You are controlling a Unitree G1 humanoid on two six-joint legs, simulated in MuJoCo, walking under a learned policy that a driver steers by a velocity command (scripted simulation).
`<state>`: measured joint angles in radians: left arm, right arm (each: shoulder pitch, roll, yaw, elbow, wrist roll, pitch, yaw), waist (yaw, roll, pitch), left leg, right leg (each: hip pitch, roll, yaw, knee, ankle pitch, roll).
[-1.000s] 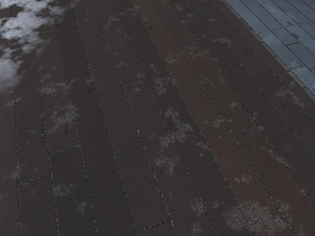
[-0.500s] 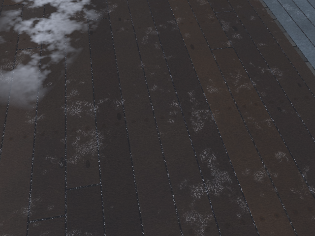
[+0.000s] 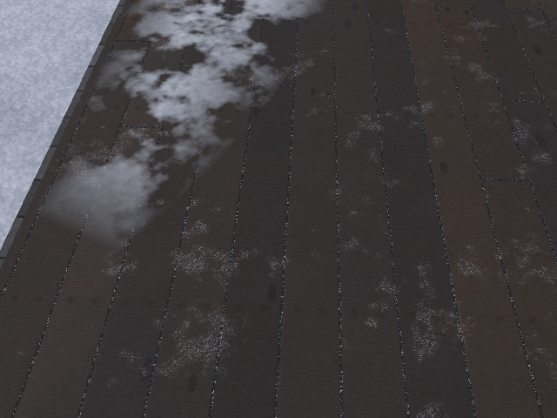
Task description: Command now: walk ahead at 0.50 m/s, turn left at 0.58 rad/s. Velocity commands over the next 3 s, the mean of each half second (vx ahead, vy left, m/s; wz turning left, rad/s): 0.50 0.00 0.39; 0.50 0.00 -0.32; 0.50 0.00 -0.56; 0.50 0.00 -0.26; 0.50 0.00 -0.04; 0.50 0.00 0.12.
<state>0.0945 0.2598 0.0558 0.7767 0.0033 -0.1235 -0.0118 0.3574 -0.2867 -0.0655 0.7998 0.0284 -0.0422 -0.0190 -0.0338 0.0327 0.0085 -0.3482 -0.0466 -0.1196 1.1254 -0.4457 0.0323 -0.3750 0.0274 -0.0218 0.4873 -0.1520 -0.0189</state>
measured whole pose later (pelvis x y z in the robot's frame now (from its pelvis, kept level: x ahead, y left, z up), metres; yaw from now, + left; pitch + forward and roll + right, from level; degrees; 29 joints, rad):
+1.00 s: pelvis +0.54 +0.06 -0.02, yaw -2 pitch +2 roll +1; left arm 0.09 0.28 0.07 0.73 -0.02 -0.05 -0.05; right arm 0.31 -0.28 -0.08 0.84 0.00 -0.05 -0.03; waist -0.02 -0.01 0.04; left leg -0.05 0.07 0.17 0.78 -0.47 -0.03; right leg -0.54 0.02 -0.06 0.65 -0.16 -0.09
